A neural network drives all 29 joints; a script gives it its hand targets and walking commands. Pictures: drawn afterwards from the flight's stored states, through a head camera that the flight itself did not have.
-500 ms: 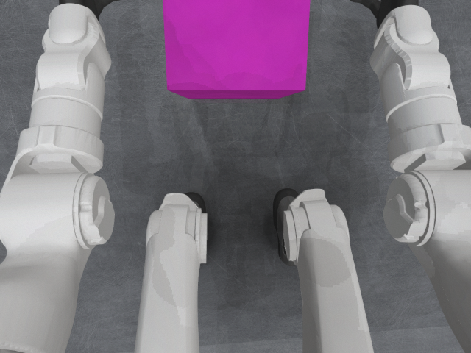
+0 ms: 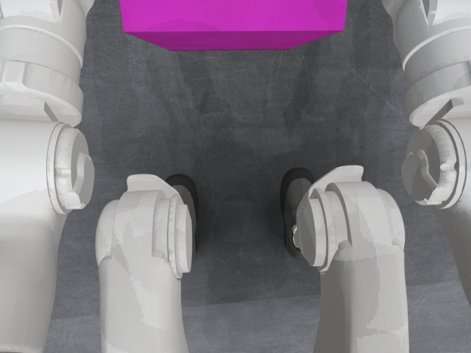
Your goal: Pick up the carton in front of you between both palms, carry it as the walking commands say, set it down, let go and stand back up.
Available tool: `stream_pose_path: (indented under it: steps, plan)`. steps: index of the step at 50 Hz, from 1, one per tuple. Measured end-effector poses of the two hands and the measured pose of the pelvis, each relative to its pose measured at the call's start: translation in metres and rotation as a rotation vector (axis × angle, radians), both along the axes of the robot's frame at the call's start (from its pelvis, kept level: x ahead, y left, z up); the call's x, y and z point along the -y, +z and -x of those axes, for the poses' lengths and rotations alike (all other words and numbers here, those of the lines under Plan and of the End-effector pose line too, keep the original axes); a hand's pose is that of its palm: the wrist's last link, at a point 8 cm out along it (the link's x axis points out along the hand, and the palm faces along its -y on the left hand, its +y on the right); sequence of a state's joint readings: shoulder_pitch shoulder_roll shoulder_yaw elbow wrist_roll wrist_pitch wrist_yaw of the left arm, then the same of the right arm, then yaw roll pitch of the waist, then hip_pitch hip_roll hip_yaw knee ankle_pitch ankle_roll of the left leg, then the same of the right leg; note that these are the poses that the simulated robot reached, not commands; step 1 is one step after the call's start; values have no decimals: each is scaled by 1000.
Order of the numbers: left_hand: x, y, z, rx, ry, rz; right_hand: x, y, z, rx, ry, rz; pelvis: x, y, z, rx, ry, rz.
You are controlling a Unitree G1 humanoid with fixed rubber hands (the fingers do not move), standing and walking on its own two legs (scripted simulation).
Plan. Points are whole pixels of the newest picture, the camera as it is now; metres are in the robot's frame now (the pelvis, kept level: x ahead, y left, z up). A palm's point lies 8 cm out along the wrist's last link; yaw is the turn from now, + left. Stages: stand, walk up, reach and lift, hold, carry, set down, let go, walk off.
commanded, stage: reach and lift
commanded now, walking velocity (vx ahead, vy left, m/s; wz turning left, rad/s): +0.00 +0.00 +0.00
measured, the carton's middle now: out of the picture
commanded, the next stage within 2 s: none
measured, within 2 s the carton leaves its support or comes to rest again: leaves its support in 0.76 s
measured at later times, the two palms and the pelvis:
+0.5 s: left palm out of the picture +0.57 +0.16 -0.17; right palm out of the picture +0.56 -0.15 -0.17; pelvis -0.01 +0.00 +0.00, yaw +0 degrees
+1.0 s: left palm out of the picture +0.53 +0.16 -0.04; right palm out of the picture +0.53 -0.14 -0.04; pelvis -0.01 +0.00 +0.04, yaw +1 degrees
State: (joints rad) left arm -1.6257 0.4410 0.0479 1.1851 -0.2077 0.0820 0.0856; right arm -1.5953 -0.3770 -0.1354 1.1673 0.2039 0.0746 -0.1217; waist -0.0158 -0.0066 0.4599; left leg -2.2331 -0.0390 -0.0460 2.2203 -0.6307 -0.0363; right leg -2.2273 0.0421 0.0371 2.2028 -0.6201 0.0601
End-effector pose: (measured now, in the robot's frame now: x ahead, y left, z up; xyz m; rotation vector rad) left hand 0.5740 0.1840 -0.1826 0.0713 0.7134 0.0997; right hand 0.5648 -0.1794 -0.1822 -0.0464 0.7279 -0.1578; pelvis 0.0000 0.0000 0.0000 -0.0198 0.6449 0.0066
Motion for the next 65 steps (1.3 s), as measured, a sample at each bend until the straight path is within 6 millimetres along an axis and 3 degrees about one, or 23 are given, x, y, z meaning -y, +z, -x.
stream_pose_path:
  steps: [5,13,19,32,37,41,50,54,65]
  plan:
    - [7,7,-5,18,-5,10,-1,6,-2,19,1,-5,0,-5,-2,-2,-2,1]
    - [10,8,5,0,-10,13,-12,8,4,8,17,-20,2,-3,4,4,-3,-3]
    - [24,10,4,-1,-30,24,-34,8,4,10,48,-48,2,1,10,29,0,-2]
    - [24,7,4,-15,-32,77,-32,6,4,12,46,-87,0,-10,4,56,6,-2]
    - [28,12,9,-19,-2,46,-33,14,5,0,25,-59,0,-8,-2,22,6,-3]
    - [32,37,15,7,10,38,-33,40,11,26,-8,-34,1,3,-1,24,8,-4]
    - [27,142,44,27,53,69,-38,143,35,48,-9,-70,3,44,7,-59,13,-7]
    - [27,179,58,7,48,62,-38,179,50,27,-3,-60,4,68,13,-83,15,-5]
    - [30,233,74,19,49,62,-35,234,66,39,-2,-56,4,114,21,-109,15,-6]
